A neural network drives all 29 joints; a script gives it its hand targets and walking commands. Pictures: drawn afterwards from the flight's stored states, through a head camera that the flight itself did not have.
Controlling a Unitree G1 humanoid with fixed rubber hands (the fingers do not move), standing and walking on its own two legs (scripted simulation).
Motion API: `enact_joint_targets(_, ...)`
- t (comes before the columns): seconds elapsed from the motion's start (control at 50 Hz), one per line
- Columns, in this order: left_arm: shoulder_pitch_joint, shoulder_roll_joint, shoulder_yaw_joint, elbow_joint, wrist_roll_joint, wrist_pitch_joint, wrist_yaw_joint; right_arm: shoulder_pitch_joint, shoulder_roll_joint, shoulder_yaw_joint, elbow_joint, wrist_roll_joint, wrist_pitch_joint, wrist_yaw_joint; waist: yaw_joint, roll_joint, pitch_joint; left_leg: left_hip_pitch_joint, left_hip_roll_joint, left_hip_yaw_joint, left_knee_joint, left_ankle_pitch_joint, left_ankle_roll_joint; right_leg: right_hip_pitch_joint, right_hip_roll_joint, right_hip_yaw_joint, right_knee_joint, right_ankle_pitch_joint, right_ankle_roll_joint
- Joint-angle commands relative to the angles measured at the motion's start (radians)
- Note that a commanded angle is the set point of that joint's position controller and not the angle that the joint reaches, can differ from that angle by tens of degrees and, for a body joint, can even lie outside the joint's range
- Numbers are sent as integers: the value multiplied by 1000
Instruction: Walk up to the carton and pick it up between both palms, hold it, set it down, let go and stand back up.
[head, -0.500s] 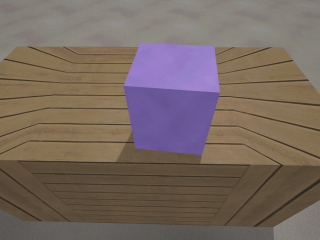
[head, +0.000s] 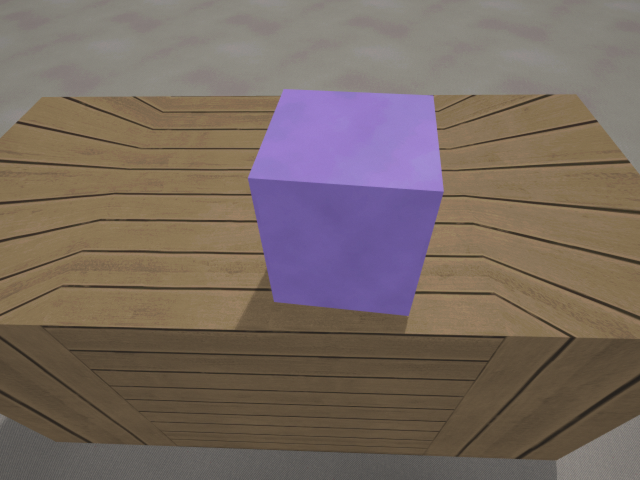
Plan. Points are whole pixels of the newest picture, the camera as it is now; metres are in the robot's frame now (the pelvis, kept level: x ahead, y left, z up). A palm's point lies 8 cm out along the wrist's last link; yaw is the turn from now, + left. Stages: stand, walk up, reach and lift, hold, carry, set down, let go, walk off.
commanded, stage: walk up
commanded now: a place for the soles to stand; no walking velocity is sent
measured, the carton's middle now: (348, 206) +0.49 -0.01 +0.08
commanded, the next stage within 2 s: reach and lift in 0.12 s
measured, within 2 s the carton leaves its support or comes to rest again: neither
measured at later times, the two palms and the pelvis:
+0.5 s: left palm (144, 455) +0.19 +0.26 -0.07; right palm out of the picture +0.12 -0.34 -0.06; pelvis -0.01 -0.02 +0.00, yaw -2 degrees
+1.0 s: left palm out of the picture +0.14 +0.26 -0.02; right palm out of the picture +0.10 -0.25 -0.02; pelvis -0.05 -0.01 +0.01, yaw -2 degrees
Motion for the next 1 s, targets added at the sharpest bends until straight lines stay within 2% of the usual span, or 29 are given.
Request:
enact_joint_targets(0.0, -52, 257, 55, -82, -2, -20, 13, 6, -202, -53, 0, -16, -21, 0, -19, -68, -120, 58, 61, -75, -186, 100, 39, 13, -182, 184, -105, 127, -139)
enact_joint_targets(0.02, -63, 219, 46, -94, -7, -15, 10, 3, -239, -62, -4, -19, -29, -3, -21, 25, -136, 115, 129, -218, -259, 157, 78, -62, -81, 94, 2, 95, -79)
enact_joint_targets(0.04, -71, 185, 37, -98, -14, -8, 9, -19, -265, -64, -12, -15, -33, -5, -15, 104, -123, 144, 204, -363, -336, 135, 126, -138, 25, 16, 87, -69, -38)
enact_joint_targets(0.06, -67, 195, 37, -89, -12, 0, 11, -10, -285, -66, -9, -16, -32, -5, -27, 109, -100, 142, 259, -419, -355, 125, 193, -168, 38, 36, 122, -216, -29)
enact_joint_targets(0.08, -65, 209, 39, -88, -12, -1, 11, -8, -284, -65, -10, -17, -30, -7, -28, 101, -87, 139, 274, -427, -351, 146, 221, -175, 30, 63, 149, -253, -32)
enact_joint_targets(0.1, -52, 208, 39, -86, -11, -5, 10, -19, -276, -63, -15, -16, -28, -9, -20, 112, -86, 140, 261, -396, -339, 171, 220, -173, 23, 71, 137, -250, -36)
enact_joint_targets(0.12, -403, 102, 55, -384, -11, 243, 47, -370, -60, -140, 154, -149, -165, 35, -3, 67, -30, -293, 100, 77, -171, 38, -85, 17, 33, -16, 11, -100, -88)
enact_joint_targets(0.14, -360, 108, 85, -453, -4, 330, 49, -428, -112, -189, 178, -156, -185, 51, -45, 64, 22, -215, 93, 80, -113, 17, -95, -52, 39, -23, 57, -60, -88)
enact_joint_targets(0.16, -343, 137, 100, -502, -1, 397, 47, -414, -139, -212, 172, -148, -187, 63, -54, 7, -29, -147, 85, 73, -70, 55, -83, -87, 37, -24, 68, -22, -80)
enact_joint_targets(0.18, -339, 137, 89, -543, -2, 426, 41, -400, -132, -222, 144, -135, -192, 70, -63, -27, -70, -58, 82, 63, -54, 48, -79, -142, 38, -19, 54, -18, -75)
enact_joint_targets(0.2, -319, 130, 76, -569, 0, 450, 36, -384, -129, -223, 107, -121, -189, 66, -68, -27, -97, -26, 74, 73, -53, 44, -69, -141, 45, -21, 41, -2, -74)
enact_joint_targets(0.24, -263, 120, 85, -605, 26, 484, 31, -329, -140, -199, 75, -88, -178, 58, -57, -24, -115, -10, 73, 89, -75, 64, -47, -64, 51, -15, 13, 50, -72)
enact_joint_targets(0.26, -229, 113, 99, -611, 40, 497, 30, -300, -156, -182, 62, -72, -174, 57, -46, -26, -136, 6, 69, 92, -84, 116, -39, -12, 54, -12, 0, 104, -66)
enact_joint_targets(0.34, -88, 123, 154, -616, 74, 492, 16, -201, -133, -99, -3, -4, -178, 35, 6, -88, -228, 156, 15, 103, -90, 350, -34, 114, 63, 19, -72, 427, -17)
enact_joint_targets(0.42, -17, 134, 195, -653, 77, 465, 5, -151, -62, -35, -140, 54, -190, 16, 61, -86, -252, 146, -26, 104, -167, 415, -25, 278, 51, 62, -134, 600, 11)
enact_joint_targets(0.46, -12, 134, 201, -695, 70, 444, 7, -138, -42, -20, -205, 65, -192, 8, 73, -75, -245, 129, -37, 117, -206, 406, -28, 336, 41, 79, -153, 625, 23)
enact_joint_targets(0.5, -21, 132, 198, -724, 60, 430, 11, -122, -23, -15, -233, 60, -184, 4, 68, -54, -207, 119, -37, 126, -244, 372, -30, 339, 38, 88, -177, 573, 26)
enact_joint_targets(0.6, -57, 125, 180, -819, 9, 388, 21, -52, 60, -16, -312, 28, -133, -6, 44, -15, -134, 129, -24, 155, -343, 250, -25, 289, 35, 101, -272, 276, 10)
enact_joint_targets(0.68, -74, 131, 157, -873, -27, 353, 29, -21, 123, -17, -414, 3, -91, -22, 34, -8, -106, 115, -17, 174, -394, 142, -11, 268, 28, 111, -328, 62, -8)
enact_joint_targets(0.74, -80, 144, 150, -902, -43, 338, 27, -10, 148, -15, -521, 10, -67, -41, 35, -34, -101, 133, -29, 173, -371, 114, -8, 224, 0, 136, -359, -71, -41)
enact_joint_targets(0.8, -85, 153, 136, -937, -67, 344, 22, -9, 156, -21, -637, 22, -43, -62, 30, -65, -109, 246, -43, 151, -323, 100, -11, 88, -30, 151, -398, -192, -74)
enact_joint_targets(0.86, -88, 159, 114, -967, -95, 370, 17, -6, 158, -30, -743, 38, -9, -77, 22, -84, -105, 364, -52, 124, -281, 85, -15, -57, -49, 151, -430, -252, -98)
enact_joint_targets(0.9, -92, 151, 99, -994, -107, 389, 19, -9, 154, -41, -795, 49, 18, -79, 20, -50, -100, 341, -32, 108, -308, 37, -11, -43, -32, 131, -407, -222, -93)
enact_joint_targets(0.92, -92, 140, 90, -1005, -108, 395, 21, -14, 144, -48, -818, 53, 32, -76, 17, -9, -98, 258, -3, 98, -354, -22, -1, 40, -6, 110, -368, -175, -78)
enact_joint_targets(0.94, -91, 123, 78, -1013, -102, 397, 25, -24, 129, -57, -831, 55, 48, -69, 14, 57, -93, 104, 43, 88, -437, -117, 18, 201, 44, 72, -296, -88, -50)
enact_joint_targets(0.98, -75, 76, 64, -985, -64, 382, 27, -49, 71, -70, -829, 62, 74, -47, 5, 259, -86, -457, 177, 68, -665, -363, 88, 783, 195, -14, -47, 212, 40)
